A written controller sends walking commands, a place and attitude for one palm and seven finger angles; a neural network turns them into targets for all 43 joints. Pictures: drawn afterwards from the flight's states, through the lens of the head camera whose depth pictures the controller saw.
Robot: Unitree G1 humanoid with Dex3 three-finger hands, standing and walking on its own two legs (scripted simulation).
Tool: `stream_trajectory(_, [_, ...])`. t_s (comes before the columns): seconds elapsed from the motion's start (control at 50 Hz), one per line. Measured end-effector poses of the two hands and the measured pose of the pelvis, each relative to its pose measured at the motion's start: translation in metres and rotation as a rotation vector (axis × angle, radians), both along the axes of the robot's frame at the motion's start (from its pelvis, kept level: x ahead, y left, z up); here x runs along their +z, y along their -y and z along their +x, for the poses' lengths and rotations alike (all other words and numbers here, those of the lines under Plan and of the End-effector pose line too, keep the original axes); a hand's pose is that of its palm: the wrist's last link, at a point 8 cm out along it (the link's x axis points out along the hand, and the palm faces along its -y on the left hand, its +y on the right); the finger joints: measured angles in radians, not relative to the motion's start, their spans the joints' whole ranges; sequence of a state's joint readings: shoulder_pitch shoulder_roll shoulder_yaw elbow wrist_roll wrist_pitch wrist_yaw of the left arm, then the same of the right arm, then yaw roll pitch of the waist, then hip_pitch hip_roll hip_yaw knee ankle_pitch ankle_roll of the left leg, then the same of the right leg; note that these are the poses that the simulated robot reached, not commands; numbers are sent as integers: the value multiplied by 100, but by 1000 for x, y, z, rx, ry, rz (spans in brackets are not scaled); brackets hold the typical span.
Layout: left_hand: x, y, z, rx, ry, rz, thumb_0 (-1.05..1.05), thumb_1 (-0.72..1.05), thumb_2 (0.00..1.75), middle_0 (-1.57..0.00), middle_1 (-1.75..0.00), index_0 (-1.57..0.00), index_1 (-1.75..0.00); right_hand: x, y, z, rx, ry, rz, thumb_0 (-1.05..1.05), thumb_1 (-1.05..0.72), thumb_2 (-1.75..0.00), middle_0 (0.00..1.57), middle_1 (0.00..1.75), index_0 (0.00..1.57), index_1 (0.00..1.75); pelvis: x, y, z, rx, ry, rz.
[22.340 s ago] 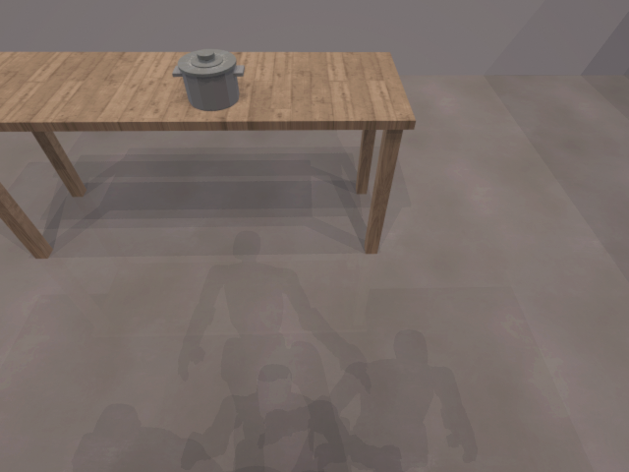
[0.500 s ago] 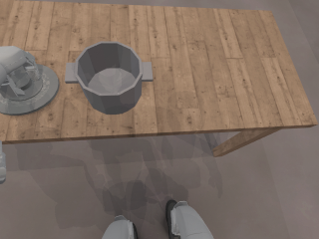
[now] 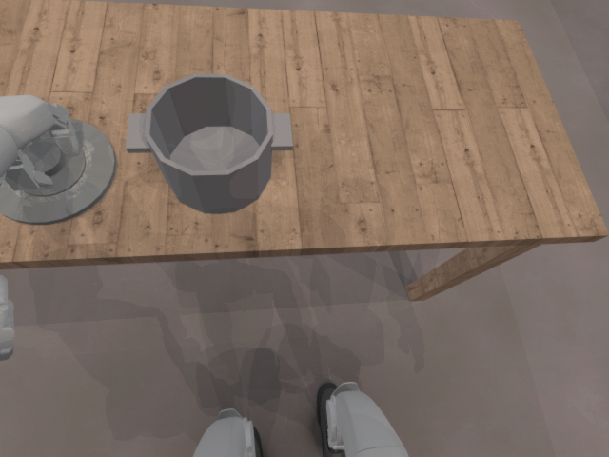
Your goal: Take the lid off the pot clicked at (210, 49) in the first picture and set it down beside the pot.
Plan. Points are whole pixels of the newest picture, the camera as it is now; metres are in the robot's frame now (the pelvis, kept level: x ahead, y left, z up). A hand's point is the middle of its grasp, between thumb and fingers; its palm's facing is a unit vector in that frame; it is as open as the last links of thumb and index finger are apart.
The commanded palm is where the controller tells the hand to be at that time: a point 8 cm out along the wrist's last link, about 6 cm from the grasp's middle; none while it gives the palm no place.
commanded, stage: open the fingers wide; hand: left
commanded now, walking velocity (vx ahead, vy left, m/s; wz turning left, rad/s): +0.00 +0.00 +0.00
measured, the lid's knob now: (42, 159) +0.52 +0.31 -0.03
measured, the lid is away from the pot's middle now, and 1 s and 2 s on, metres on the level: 0.23 0.23 0.23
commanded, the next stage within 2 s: raise the empty hand in 0.66 s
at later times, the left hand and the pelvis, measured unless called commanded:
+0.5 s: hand (28, 168) +0.48 +0.30 +0.00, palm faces -0.51 -0.07 -0.86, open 10.4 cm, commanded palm +0.52 +0.30 +0.05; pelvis +0.00 +0.00 +0.00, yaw +0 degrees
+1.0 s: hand (5, 162) +0.48 +0.32 +0.02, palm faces -0.49 -0.08 -0.87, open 10.8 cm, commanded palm +0.52 +0.31 +0.07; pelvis +0.00 +0.00 +0.00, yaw +0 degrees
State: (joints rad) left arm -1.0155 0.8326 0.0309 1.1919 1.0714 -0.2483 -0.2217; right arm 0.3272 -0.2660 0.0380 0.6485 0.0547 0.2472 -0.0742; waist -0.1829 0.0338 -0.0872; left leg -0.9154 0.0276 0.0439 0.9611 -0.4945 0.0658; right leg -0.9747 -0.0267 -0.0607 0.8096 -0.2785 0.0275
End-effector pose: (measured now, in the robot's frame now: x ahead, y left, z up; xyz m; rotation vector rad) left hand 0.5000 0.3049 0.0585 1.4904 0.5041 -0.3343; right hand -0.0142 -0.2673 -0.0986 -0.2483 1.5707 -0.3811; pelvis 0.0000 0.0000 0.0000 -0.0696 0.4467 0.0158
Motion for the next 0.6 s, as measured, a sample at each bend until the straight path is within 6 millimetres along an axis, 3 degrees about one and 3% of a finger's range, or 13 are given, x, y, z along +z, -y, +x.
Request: stream_trajectory(0.6, [1,-1,-7,0,-6,8,0,18,30,-28,-103,-29,-103,1,4,-12,-9,-22,0,0,-91,-90,21,30,21,29,0,4,-3,0,8,2])
